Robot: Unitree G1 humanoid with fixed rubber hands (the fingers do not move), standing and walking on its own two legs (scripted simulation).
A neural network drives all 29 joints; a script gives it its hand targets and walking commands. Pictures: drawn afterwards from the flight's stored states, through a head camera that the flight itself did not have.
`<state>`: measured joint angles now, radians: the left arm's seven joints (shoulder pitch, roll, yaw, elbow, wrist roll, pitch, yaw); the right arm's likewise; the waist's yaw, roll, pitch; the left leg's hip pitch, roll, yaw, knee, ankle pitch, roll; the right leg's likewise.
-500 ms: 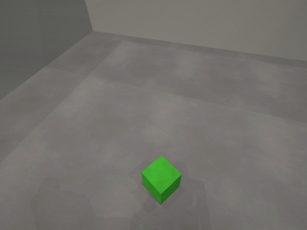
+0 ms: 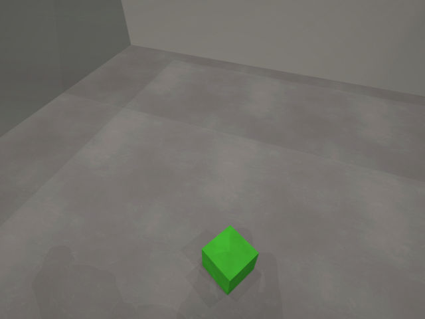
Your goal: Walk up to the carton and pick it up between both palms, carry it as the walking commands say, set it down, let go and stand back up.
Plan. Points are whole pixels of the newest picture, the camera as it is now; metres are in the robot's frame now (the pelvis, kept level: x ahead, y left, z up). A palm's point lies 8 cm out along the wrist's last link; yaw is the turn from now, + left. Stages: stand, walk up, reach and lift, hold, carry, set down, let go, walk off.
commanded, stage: walk up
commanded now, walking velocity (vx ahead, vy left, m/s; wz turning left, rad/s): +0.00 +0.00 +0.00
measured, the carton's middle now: (228, 259) +0.52 -0.06 -0.69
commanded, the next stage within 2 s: none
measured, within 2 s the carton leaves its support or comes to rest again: neither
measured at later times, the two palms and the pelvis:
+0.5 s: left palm out of the picture +0.00 +0.19 -0.15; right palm out of the picture -0.02 -0.22 -0.15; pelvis +0.03 -0.01 +0.00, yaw +1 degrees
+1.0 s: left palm out of the picture -0.03 +0.17 -0.15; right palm out of the picture -0.05 -0.22 -0.15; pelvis +0.01 -0.02 +0.00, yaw +1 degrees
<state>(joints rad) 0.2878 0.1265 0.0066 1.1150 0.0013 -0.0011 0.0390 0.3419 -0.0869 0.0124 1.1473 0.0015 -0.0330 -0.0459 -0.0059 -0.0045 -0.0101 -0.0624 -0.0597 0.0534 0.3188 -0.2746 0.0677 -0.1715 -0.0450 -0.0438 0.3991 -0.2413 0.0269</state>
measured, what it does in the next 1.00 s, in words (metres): stands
